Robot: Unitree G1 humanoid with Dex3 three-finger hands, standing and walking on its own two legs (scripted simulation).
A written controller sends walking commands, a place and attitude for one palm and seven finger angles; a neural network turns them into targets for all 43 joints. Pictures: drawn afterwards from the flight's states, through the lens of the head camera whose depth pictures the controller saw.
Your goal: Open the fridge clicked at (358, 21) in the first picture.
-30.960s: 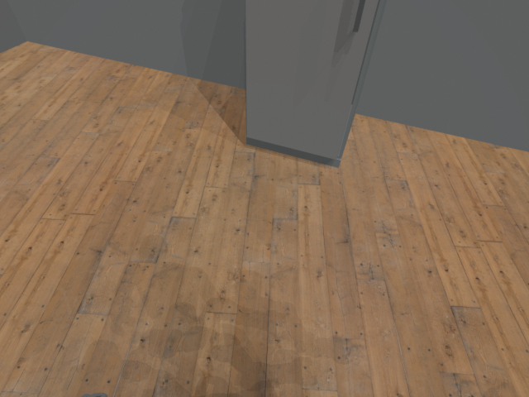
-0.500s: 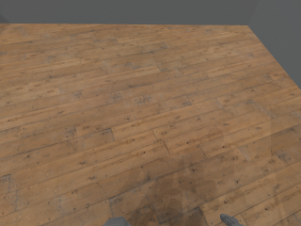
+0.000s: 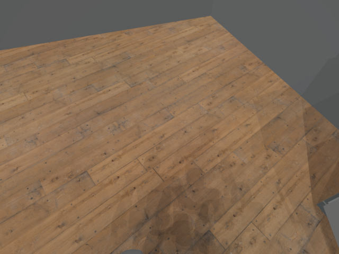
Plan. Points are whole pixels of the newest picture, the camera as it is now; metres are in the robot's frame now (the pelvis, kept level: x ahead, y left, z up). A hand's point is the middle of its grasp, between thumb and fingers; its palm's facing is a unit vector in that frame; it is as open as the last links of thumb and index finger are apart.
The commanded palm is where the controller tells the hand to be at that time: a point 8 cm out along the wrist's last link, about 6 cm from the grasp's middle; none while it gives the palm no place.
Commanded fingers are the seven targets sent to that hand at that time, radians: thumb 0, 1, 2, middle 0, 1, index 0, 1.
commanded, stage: turn to face it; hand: right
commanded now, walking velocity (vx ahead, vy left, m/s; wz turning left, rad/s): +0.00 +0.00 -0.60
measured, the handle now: out of the picture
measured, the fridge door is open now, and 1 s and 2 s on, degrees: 27 27 27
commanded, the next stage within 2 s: take the last steps up to it in 1.74 s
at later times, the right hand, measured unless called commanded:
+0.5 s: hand out of the picture -0.03 -0.20 -0.18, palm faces +0.39 +0.88 -0.25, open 7.4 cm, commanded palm none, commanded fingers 0.00 -0.90 -0.90 0.20 0.30 0.20 0.30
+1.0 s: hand out of the picture -0.03 -0.15 -0.16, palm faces +0.63 +0.74 -0.24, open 7.4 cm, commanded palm none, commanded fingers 0.00 -0.90 -0.90 0.20 0.30 0.20 0.30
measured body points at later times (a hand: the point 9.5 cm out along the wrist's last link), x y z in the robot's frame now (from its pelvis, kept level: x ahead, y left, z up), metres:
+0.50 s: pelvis +0.01 +0.02 -0.01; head +0.05 -0.02 +0.43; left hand +0.22 +0.21 -0.14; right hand -0.05 -0.25 -0.17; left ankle +0.01 +0.15 -0.68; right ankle -0.03 -0.09 -0.74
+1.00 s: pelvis +0.03 +0.05 +0.00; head +0.08 +0.02 +0.44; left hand +0.26 +0.20 -0.15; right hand -0.06 -0.19 -0.14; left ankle +0.09 +0.15 -0.74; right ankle -0.05 -0.05 -0.71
